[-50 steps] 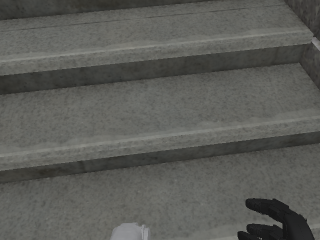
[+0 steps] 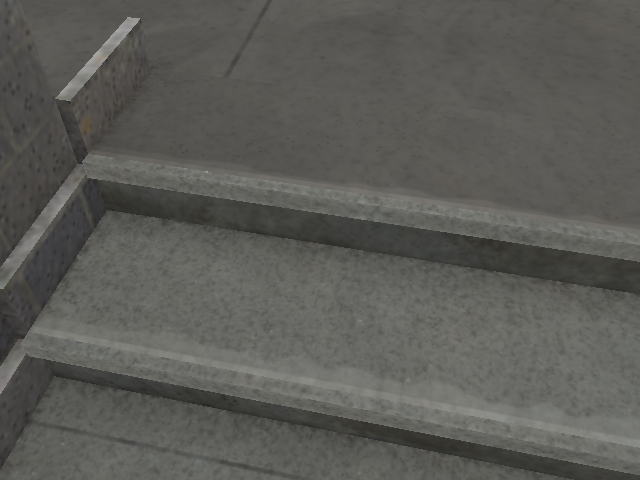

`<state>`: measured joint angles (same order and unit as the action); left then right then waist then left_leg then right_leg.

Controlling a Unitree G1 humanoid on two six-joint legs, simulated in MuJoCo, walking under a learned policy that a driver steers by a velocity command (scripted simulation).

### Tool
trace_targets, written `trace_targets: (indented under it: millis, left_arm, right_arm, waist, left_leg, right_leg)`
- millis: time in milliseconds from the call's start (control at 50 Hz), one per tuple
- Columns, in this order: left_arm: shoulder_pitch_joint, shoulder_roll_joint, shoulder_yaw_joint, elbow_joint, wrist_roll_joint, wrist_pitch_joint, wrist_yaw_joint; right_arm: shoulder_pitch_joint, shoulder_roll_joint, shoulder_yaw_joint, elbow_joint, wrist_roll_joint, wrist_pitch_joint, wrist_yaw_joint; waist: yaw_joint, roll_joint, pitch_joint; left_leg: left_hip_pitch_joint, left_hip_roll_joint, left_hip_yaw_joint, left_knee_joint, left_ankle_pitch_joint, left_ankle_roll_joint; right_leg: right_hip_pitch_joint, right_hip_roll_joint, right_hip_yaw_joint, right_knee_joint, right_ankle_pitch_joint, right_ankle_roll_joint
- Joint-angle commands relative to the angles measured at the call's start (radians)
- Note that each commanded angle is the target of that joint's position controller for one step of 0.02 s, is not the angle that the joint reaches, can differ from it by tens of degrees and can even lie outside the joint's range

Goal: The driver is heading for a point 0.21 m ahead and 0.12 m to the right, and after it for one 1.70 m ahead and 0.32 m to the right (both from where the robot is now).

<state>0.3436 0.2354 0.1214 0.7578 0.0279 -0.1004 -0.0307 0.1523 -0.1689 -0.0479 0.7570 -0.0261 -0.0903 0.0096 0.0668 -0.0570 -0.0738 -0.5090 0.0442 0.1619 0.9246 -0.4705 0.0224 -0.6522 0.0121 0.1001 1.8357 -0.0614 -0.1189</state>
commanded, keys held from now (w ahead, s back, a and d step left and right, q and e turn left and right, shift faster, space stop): e+shift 0.50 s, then shift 0.04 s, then q+shift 0.46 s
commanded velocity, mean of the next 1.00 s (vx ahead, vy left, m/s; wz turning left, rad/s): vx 0.24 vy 0.00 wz -0.40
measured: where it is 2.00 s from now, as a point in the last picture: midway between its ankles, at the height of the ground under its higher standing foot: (371, 385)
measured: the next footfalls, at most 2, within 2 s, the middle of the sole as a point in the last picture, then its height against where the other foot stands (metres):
right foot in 0.24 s outside the picture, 0.15 m higher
left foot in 0.70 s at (338, 356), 0.15 m higher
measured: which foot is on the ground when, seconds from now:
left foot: down 0.00-0.24, up 0.26-0.68, down 0.70-1.00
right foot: up 0.00-0.22, down 0.24-0.74, up 0.76-1.00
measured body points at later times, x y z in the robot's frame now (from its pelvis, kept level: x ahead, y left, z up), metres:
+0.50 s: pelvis +0.33 -0.01 +0.20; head +0.33 -0.01 +0.65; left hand +0.34 +0.22 +0.05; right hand +0.51 -0.30 +0.19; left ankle +0.46 +0.12 -0.25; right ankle +0.31 -0.08 -0.54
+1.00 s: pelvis +0.50 +0.03 +0.33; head +0.50 +0.04 +0.78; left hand +0.80 +0.16 +0.27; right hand +0.49 -0.24 +0.22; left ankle +0.58 +0.05 -0.38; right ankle +0.43 -0.17 -0.28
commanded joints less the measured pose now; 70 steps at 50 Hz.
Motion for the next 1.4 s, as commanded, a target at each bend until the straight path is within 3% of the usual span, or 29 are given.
trace_targets:
  millis: [20, 120, 140, 180, 220, 240, 260, 280, 300, 320, 340, 380, 400, 500, 560, 660, 700, 720, 740, 760, 780, 860, 960, 1060, 1220, 1260, 1320, 1380, 1400]
  left_arm:
    - [-0.085, -0.161, -0.090, -0.142, -0.007, 0.041, -0.008]
    - [-0.389, -0.164, -0.122, -0.318, -0.003, 0.095, 0.076]
    - [-0.368, -0.049, -0.145, -0.334, -0.025, 0.083, -0.019]
    - [-0.259, 0.042, -0.117, -0.310, -0.022, 0.118, -0.078]
    - [0.150, 0.090, -0.070, -0.160, -0.109, 0.125, -0.099]
    - [0.436, 0.155, -0.037, -0.027, -0.044, 0.123, -0.057]
    - [0.407, 0.254, -0.060, -0.050, 0.033, 0.143, -0.025]
    - [0.239, 0.333, -0.019, -0.061, 0.071, 0.151, -0.012]
    - [0.036, 0.271, -0.027, -0.065, 0.022, 0.135, -0.034]
    - [-0.040, 0.152, -0.071, -0.016, -0.023, 0.110, -0.056]
    - [-0.059, 0.031, -0.119, 0.054, -0.041, 0.069, -0.060]
    - [-0.033, -0.085, -0.161, 0.152, 0.045, 0.040, -0.068]
    - [-0.054, -0.039, -0.142, 0.142, 0.035, 0.019, -0.059]
    - [0.168, 0.085, -0.121, 0.141, 0.092, 0.000, 0.004]
    - [0.159, 0.128, -0.124, 0.057, 0.047, -0.009, -0.006]
    - [0.096, 0.194, -0.094, -0.003, -0.039, -0.021, -0.004]
    - [0.218, 0.172, -0.045, 0.066, -0.095, 0.055, 0.069]
    - [0.039, 0.185, -0.054, 0.012, -0.026, 0.018, -0.018]
    - [0.107, 0.060, -0.055, -0.065, 0.011, 0.037, -0.046]
    - [0.014, 0.121, -0.024, -0.056, -0.015, 0.076, -0.049]
    - [-0.055, 0.101, -0.021, -0.072, -0.044, 0.075, -0.014]
    - [-0.128, 0.067, -0.099, -0.111, 0.026, 0.071, 0.069]
    - [-0.237, 0.098, -0.105, -0.169, 0.021, 0.058, 0.066]
    - [-0.300, 0.122, -0.074, -0.235, 0.020, 0.047, 0.103]
    - [-0.394, 0.065, -0.065, -0.291, 0.017, 0.038, 0.074]
    - [-0.380, 0.065, -0.070, -0.307, -0.006, 0.027, 0.064]
    - [-0.322, 0.059, -0.075, -0.310, -0.025, 0.008, 0.070]
    - [-0.272, 0.061, -0.068, -0.276, -0.013, 0.016, 0.041]
    - [-0.298, 0.154, -0.051, -0.289, -0.003, 0.008, 0.041]
  right_arm:
    - [0.144, 0.064, 0.011, 0.101, -0.015, -0.051, 0.003]
    - [0.201, -0.029, 0.019, 0.224, -0.012, -0.079, 0.000]
    - [0.089, -0.027, 0.029, 0.241, -0.098, -0.019, 0.043]
    - [-0.058, -0.359, -0.056, 0.108, -0.095, -0.015, 0.089]
    - [-0.215, -0.529, -0.119, 0.037, -0.074, -0.067, 0.066]
    - [-0.183, -0.382, -0.090, 0.020, -0.082, -0.069, 0.051]
    - [0.221, -0.181, -0.044, 0.066, -0.065, -0.042, 0.131]
    - [0.318, -0.187, -0.041, 0.063, -0.012, -0.014, 0.144]
    - [0.156, -0.230, -0.057, -0.026, 0.035, -0.018, 0.107]
    - [0.120, -0.256, -0.067, -0.036, -0.007, -0.015, 0.075]
    - [0.128, -0.162, -0.024, -0.061, -0.064, -0.011, 0.040]
    - [0.021, -0.088, 0.024, -0.124, -0.055, 0.008, -0.005]
    - [0.018, -0.090, 0.030, -0.139, -0.025, 0.013, -0.012]
    - [-0.163, -0.062, 0.064, -0.237, 0.020, 0.015, -0.008]
    - [-0.232, -0.079, 0.062, -0.286, -0.003, 0.035, -0.033]
    - [-0.265, -0.026, 0.091, -0.270, -0.024, 0.076, 0.034]
    - [-0.004, 0.017, 0.082, -0.174, 0.026, 0.080, -0.059]
    - [0.121, -0.178, 0.026, -0.117, 0.007, 0.050, 0.020]
    - [0.136, -0.282, -0.010, -0.129, -0.014, 0.048, 0.036]
    - [0.145, -0.249, -0.005, -0.171, -0.042, 0.047, 0.048]
    - [0.180, -0.220, 0.003, -0.125, -0.033, 0.023, 0.039]
    - [-0.119, -0.098, 0.027, -0.094, 0.018, -0.041, -0.012]
    - [0.029, -0.160, 0.008, -0.085, 0.018, -0.060, -0.044]
    - [0.113, -0.158, 0.016, -0.125, 0.029, -0.045, 0.004]
    - [0.098, -0.222, -0.005, -0.173, 0.043, -0.050, 0.016]
    - [0.115, -0.228, -0.020, -0.168, -0.007, -0.043, 0.013]
    - [0.075, -0.215, -0.023, -0.158, -0.004, -0.019, 0.016]
    - [0.091, -0.165, -0.004, -0.106, 0.008, 0.025, 0.021]
    - [0.186, -0.102, 0.012, -0.118, 0.006, 0.033, 0.025]
  waist:
    - [-0.010, 0.099, 0.093]
    - [0.060, 0.097, 0.208]
    - [0.145, 0.036, -0.151]
    - [0.231, 0.198, -0.174]
    - [0.383, 0.143, -0.152]
    - [0.402, -0.041, -0.169]
    - [0.082, -0.260, -0.643]
    - [0.062, 0.005, -0.498]
    - [0.051, -0.008, -0.219]
    - [0.002, -0.012, -0.213]
    - [-0.082, 0.016, -0.185]
    - [-0.162, 0.110, -0.069]
    - [-0.178, 0.086, -0.078]
    - [-0.067, 0.050, -0.038]
    - [-0.052, 0.000, -0.012]
    - [-0.056, -0.089, 0.016]
    - [-0.077, -0.118, -0.038]
    - [-0.111, -0.062, -0.163]
    - [-0.052, 0.411, -0.407]
    - [-0.169, 0.479, -0.255]
    - [-0.173, 0.225, -0.053]
    - [0.018, 0.044, -0.017]
    - [-0.071, 0.110, -0.050]
    - [-0.073, 0.176, -0.011]
    - [-0.083, 0.197, -0.016]
    - [-0.096, 0.187, -0.053]
    - [-0.085, 0.156, -0.072]
    - [-0.085, 0.082, -0.102]
    - [-0.153, -0.171, -0.172]
  left_leg:
    - [0.297, 0.260, -0.326, -0.541, 0.317, 0.103]
    - [0.300, 0.222, 0.025, -0.754, 0.787, -0.004]
    - [0.316, 0.170, 0.011, -0.628, 0.867, 0.126]
    - [-0.221, 0.169, 0.081, -0.750, 1.596, 0.164]
    - [-0.090, 0.254, 0.083, -0.381, 2.083, 0.091]
    - [-0.242, 0.161, 0.033, 0.135, 1.517, 0.014]
    - [-0.230, -0.093, -0.170, 0.792, 0.245, -0.057]
    - [-0.337, -0.163, -0.452, 1.029, 0.331, -0.010]
    - [-0.565, -0.221, -0.437, 1.201, 0.315, -0.018]
    - [-0.608, -0.209, -0.412, 1.192, 0.265, 0.009]
    - [-0.643, -0.175, -0.402, 1.139, 0.247, 0.028]
    - [-0.642, -0.092, -0.306, 1.060, 0.233, 0.047]
    - [-0.626, -0.065, -0.257, 1.010, 0.180, 0.028]
    - [-0.693, -0.106, -0.242, 1.129, 0.110, -0.058]
    - [-0.746, -0.045, -0.240, 0.949, 0.126, -0.123]
    - [-0.311, 0.008, -0.104, 0.469, 0.088, -0.073]
    - [0.031, -0.123, 0.022, 0.185, -0.058, 0.066]
    - [0.163, -0.088, -0.267, 0.021, 0.453, 0.069]
    - [0.440, 0.133, -0.834, -0.304, 0.482, 0.334]
    - [0.270, 0.247, -1.251, -0.499, 0.176, 0.399]
    - [0.158, 0.189, -1.143, -0.508, -0.054, 0.308]
    - [-0.136, 0.013, -0.737, -0.477, -0.143, 0.185]
    - [0.082, -0.029, -0.599, -0.522, 0.194, 0.174]
    - [0.191, -0.003, -0.695, -0.570, 0.135, 0.231]
    - [0.224, 0.000, -0.797, -0.572, 0.195, 0.203]
    - [0.247, 0.002, -0.847, -0.508, 0.352, 0.225]
    - [0.263, 0.018, -0.841, -0.439, 0.638, 0.250]
    - [0.145, -0.073, -0.750, -0.333, 0.406, 0.130]
    - [-0.079, -0.225, -0.534, -0.088, 0.038, -0.025]
  right_leg:
    - [-0.492, -0.020, 0.020, 0.288, -0.172, -0.025]
    - [-0.633, -0.014, -0.096, 0.137, -0.425, -0.054]
    - [-0.522, -0.002, -0.114, -0.065, -0.363, -0.117]
    - [0.389, 0.142, -0.277, -0.425, -0.154, 0.010]
    - [0.584, 0.218, -0.272, -0.775, 0.085, -0.015]
    - [0.854, 0.228, -0.121, -1.206, 0.213, -0.093]
    - [1.095, -0.043, 0.527, -1.131, 1.133, -0.408]
    - [0.890, -0.210, 0.835, -1.281, 1.205, -0.352]
    - [0.660, -0.199, 0.659, -1.303, 0.935, -0.264]
    - [0.595, -0.141, 0.560, -1.308, 0.735, -0.268]
    - [0.525, -0.095, 0.432, -1.301, 0.633, -0.243]
    - [0.286, -0.032, 0.304, -1.346, 0.501, -0.179]
    - [0.239, -0.024, 0.276, -1.377, 0.423, -0.148]
    - [0.209, 0.005, 0.420, -1.406, 0.096, -0.094]
    - [0.306, -0.056, 0.529, -1.401, 0.042, -0.095]
    - [0.308, -0.197, 0.414, -1.542, 0.556, -0.083]
    - [0.466, -0.088, 0.186, -1.396, 1.281, -0.028]
    - [0.459, -0.082, 0.280, -1.243, 1.079, -0.022]
    - [0.192, 0.123, 0.207, -1.018, 0.210, 0.093]
    - [0.036, 0.215, 0.287, -0.536, -0.389, 0.175]
    - [-0.107, 0.211, 0.328, -0.344, -0.322, 0.177]
    - [-0.054, 0.002, 0.112, -0.352, -0.191, 0.183]
    - [-0.079, -0.024, 0.060, -0.511, -0.191, 0.220]
    - [-0.162, -0.003, 0.048, -0.554, -0.245, 0.254]
    - [0.059, 0.022, -0.015, -0.974, -0.291, 0.213]
    - [0.115, 0.034, 0.015, -0.998, -0.252, 0.215]
    - [0.204, 0.047, -0.029, -1.143, -0.235, 0.205]
    - [0.552, -0.046, 0.024, -1.470, 0.147, 0.082]
    - [0.755, -0.286, 0.296, -1.415, 0.542, -0.167]
Keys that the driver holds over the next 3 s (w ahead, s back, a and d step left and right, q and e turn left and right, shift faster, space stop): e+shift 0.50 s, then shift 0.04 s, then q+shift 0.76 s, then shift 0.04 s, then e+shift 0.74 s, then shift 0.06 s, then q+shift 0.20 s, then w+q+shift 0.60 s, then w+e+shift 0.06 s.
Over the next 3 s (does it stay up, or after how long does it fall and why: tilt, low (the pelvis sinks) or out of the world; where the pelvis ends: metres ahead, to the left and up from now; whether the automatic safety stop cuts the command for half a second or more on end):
stays up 0.94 -0.11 0.40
